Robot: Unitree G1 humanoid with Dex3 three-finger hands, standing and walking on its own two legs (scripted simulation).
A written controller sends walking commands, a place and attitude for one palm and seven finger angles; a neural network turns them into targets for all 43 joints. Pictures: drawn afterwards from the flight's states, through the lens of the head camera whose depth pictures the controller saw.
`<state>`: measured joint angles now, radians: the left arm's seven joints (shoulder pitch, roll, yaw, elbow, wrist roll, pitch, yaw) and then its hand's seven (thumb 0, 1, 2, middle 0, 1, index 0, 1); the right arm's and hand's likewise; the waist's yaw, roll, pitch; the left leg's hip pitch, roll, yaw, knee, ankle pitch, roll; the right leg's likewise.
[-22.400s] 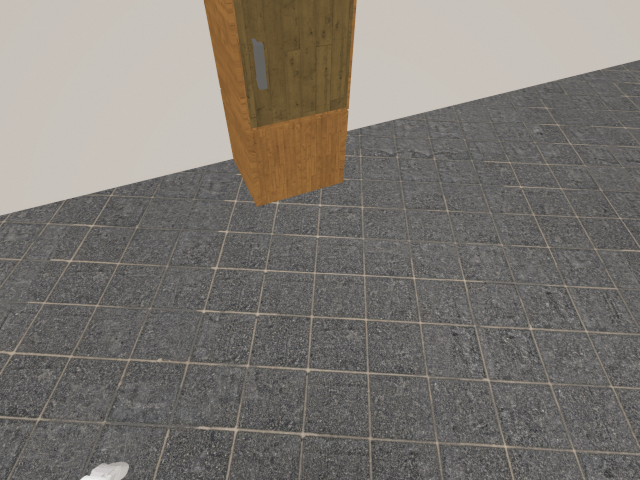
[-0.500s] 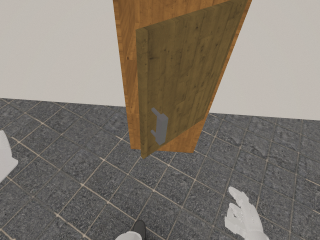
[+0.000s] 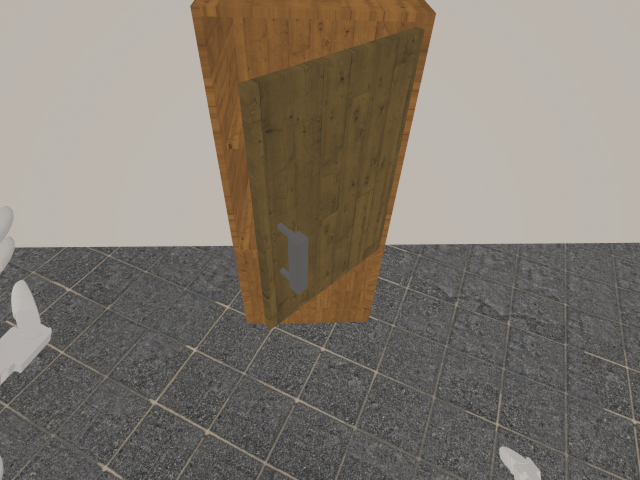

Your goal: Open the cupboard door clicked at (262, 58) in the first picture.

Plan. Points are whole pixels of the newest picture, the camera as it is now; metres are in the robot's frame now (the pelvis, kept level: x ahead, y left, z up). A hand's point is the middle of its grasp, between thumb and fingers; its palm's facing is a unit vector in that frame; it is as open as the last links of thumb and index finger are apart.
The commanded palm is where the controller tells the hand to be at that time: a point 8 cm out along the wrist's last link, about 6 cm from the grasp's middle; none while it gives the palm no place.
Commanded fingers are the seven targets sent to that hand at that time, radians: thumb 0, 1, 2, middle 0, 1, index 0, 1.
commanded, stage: stop stepping back and stand still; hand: left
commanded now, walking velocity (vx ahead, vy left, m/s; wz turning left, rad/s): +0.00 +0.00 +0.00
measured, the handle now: (290, 257) +0.54 +0.09 -0.09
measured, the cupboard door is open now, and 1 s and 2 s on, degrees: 41 41 41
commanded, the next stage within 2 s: let the arm hang, fingers relaxed in 0.24 s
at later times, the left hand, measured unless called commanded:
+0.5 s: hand (119, 457) +0.17 +0.26 -0.06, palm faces +0.10 -0.90 -0.42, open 7.4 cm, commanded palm none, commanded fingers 0.00 0.90 0.90 -0.20 -0.30 -0.20 -0.30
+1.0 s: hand out of the picture -0.11 +0.18 -0.16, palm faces +0.07 -0.97 -0.24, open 7.4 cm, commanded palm none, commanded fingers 0.00 0.90 0.90 -0.20 -0.30 -0.20 -0.30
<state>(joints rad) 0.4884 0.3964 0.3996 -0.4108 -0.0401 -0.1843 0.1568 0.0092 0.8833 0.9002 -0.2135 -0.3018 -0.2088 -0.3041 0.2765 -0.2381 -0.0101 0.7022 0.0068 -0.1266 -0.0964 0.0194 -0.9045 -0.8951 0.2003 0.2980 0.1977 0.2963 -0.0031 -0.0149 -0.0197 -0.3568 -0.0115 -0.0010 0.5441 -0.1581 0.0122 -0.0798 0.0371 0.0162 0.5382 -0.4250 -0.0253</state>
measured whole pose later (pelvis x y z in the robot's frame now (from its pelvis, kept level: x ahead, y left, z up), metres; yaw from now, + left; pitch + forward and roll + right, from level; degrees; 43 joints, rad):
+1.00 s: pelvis -0.01 -0.01 +0.01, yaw +2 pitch -3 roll -1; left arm 0.41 0.18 0.01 1.18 0.01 0.02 0.04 0.00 0.91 0.90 -0.20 -0.30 -0.20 -0.30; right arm 0.25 -0.16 -0.01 1.13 -0.01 0.04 -0.03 0.01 -0.91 -0.89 0.20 0.30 0.20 0.30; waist 0.01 0.03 0.09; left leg -0.31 -0.01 -0.05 0.45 -0.09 0.00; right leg -0.02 0.05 -0.03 0.43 -0.36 -0.04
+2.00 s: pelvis +0.02 -0.03 +0.01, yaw +1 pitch -3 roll +1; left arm 0.35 0.12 0.01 1.13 0.01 0.00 0.05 0.00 0.90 0.90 -0.20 -0.30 -0.20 -0.30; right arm 0.24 -0.15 -0.01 1.13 -0.02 0.02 -0.05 0.01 -0.91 -0.89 0.20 0.30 0.20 0.30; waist 0.01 -0.01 0.07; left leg -0.27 0.00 -0.03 0.49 -0.17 -0.03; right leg 0.04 0.06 -0.01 0.41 -0.40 -0.07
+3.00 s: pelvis +0.01 -0.05 +0.01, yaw -25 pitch +1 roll +2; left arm 0.29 0.18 0.08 0.93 0.03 0.03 0.03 0.00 0.90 0.90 -0.20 -0.30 -0.20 -0.30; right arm 0.04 -0.19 -0.06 0.88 -0.01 0.06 -0.04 0.01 -0.91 -0.89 0.20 0.30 0.20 0.30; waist 0.06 -0.01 0.10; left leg -0.46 0.00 -0.03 0.94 -0.43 -0.05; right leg -0.18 0.13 0.18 0.51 -0.32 -0.10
